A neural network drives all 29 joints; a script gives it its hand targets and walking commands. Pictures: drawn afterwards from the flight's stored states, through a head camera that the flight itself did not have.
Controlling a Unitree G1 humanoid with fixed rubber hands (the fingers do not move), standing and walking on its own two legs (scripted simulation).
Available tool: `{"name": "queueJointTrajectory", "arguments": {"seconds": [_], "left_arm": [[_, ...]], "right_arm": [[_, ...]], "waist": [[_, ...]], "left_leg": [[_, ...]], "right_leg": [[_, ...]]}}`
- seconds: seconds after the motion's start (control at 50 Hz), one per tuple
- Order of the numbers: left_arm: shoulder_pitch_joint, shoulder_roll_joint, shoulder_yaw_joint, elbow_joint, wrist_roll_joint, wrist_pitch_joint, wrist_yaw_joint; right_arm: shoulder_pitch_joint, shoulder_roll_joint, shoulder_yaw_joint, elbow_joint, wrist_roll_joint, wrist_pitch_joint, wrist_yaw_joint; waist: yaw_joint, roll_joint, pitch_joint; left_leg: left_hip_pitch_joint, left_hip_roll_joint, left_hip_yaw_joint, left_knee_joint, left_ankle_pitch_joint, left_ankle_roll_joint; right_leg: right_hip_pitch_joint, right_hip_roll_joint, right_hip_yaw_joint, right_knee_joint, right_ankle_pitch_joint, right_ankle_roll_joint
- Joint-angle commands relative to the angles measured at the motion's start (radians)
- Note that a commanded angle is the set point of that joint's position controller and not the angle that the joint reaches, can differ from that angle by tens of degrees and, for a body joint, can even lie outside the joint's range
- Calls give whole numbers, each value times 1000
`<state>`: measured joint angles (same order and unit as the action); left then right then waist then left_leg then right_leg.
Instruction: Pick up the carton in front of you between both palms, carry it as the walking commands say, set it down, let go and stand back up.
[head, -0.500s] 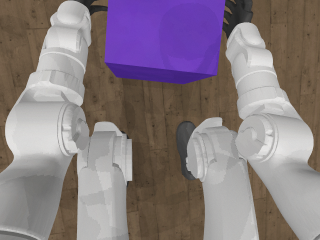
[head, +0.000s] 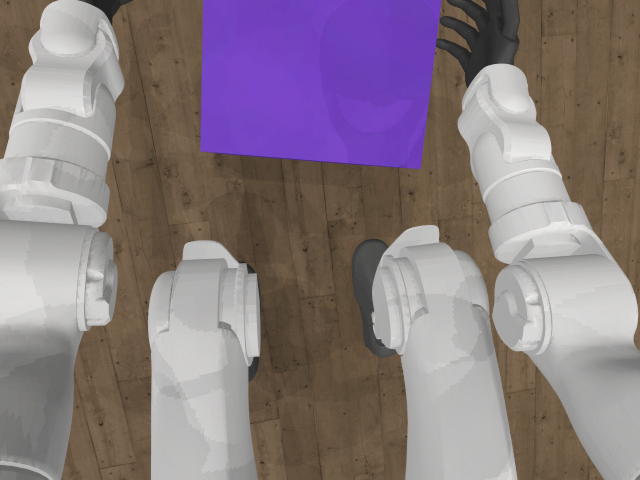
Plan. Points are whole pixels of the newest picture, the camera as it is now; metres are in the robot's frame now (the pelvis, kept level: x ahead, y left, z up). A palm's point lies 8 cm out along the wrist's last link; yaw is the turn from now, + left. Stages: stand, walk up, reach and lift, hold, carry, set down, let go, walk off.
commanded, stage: set down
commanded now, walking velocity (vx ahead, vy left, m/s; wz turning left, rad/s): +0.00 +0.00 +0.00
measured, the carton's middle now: (309, 76) +0.50 +0.00 -0.25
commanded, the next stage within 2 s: let go in 0.92 s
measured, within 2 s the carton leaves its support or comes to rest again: neither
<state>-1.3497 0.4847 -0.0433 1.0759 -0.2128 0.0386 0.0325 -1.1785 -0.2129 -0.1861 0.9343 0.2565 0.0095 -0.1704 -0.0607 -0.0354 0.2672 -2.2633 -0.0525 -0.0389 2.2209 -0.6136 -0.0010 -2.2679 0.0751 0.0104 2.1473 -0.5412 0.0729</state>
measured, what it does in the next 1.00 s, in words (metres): rises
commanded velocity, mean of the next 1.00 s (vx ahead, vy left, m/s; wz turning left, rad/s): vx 0.00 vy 0.00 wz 0.00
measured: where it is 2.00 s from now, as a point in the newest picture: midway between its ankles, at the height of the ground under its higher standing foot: (310, 329)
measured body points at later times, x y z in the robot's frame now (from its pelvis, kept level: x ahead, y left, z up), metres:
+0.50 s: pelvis +0.01 +0.00 +0.12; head +0.33 +0.02 +0.44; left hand +0.56 +0.21 +0.00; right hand +0.50 -0.18 +0.00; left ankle +0.10 +0.11 -0.34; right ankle +0.12 -0.13 -0.34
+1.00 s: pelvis +0.04 +0.00 +0.26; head +0.32 +0.03 +0.60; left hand +0.55 +0.22 +0.15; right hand +0.50 -0.18 +0.15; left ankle +0.09 +0.11 -0.34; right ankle +0.12 -0.13 -0.34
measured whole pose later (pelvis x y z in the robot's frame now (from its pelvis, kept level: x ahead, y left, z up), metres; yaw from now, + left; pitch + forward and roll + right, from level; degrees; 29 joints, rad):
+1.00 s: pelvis +0.04 +0.00 +0.26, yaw +2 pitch +45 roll -2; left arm -1.05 0.35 0.23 0.93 0.05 0.13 -0.09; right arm -0.82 -0.06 -0.33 0.65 0.01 0.12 -0.11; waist -0.08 0.01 -0.12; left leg -1.62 -0.05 -0.05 1.23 -0.39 0.00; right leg -1.62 0.03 0.04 1.18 -0.34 0.04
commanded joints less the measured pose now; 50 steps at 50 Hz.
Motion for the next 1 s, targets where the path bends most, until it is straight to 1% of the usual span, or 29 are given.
{"name": "queueJointTrajectory", "arguments": {"seconds": [0.0,0.04,0.08,0.14,0.22,0.34,0.46,0.56,0.84,0.9,0.94,0.98], "left_arm": [[-220,107,54,-180,23,9,1],[-196,109,89,-203,48,32,-4],[-168,102,123,-196,72,49,-15],[-130,76,155,-153,96,51,-34],[-113,61,175,-136,116,41,-53],[-105,71,194,-169,143,52,-67],[-82,75,205,-240,158,76,-79],[-51,61,213,-280,169,92,-90],[42,9,258,-258,231,82,-120],[67,-11,267,-235,247,75,-123],[98,-23,283,-227,266,70,-119],[162,-45,299,-239,288,67,-109]], "right_arm": [[-119,-97,-24,-228,-21,9,-24],[-101,-86,-41,-281,-47,33,-33],[-80,-60,-54,-301,-75,54,-36],[-47,-15,-66,-281,-111,69,-30],[-27,21,-78,-272,-143,76,-19],[2,29,-101,-312,-168,94,-13],[40,27,-108,-390,-170,114,-6],[80,30,-112,-426,-172,124,4],[171,58,-144,-406,-218,108,43],[194,70,-152,-384,-235,102,53],[216,72,-152,-378,-251,97,64],[273,70,-147,-380,-272,91,79]], "waist": [[-9,166,-1412],[-3,154,-1395],[2,133,-1328],[3,103,-1212],[-7,103,-1187],[-15,135,-1263],[-14,160,-1370],[-19,172,-1391],[-30,158,-1309],[-32,154,-1263],[-25,152,-1256],[-17,151,-1277]], "left_leg": [[788,23,37,-271,361,-5],[768,13,49,-308,336,-2],[708,8,56,-345,302,2],[611,9,59,-394,263,6],[597,7,62,-460,253,5],[711,-2,69,-561,278,-2],[878,-12,71,-663,366,-11],[987,-17,68,-751,426,-17],[1190,-19,39,-1021,515,-20],[1219,-16,31,-1077,516,-20],[1255,-15,26,-1115,531,-20],[1320,-15,22,-1151,571,-23]], "right_leg": [[666,0,-121,-183,329,-13],[678,10,-124,-225,310,-15],[675,15,-119,-266,287,-14],[659,13,-107,-317,267,-9],[674,12,-99,-381,272,-2],[717,13,-107,-484,280,4],[792,17,-118,-585,333,4],[838,18,-120,-678,364,4],[1000,4,-100,-952,442,2],[1024,-1,-94,-1009,442,2],[1052,-3,-91,-1043,448,1],[1097,-4,-88,-1077,470,-2]]}}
